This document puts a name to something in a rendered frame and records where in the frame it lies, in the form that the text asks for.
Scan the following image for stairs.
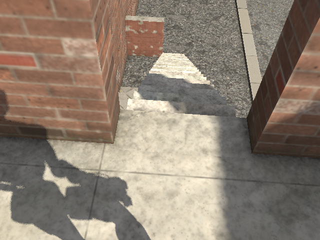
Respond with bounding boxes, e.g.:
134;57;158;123
126;52;236;117

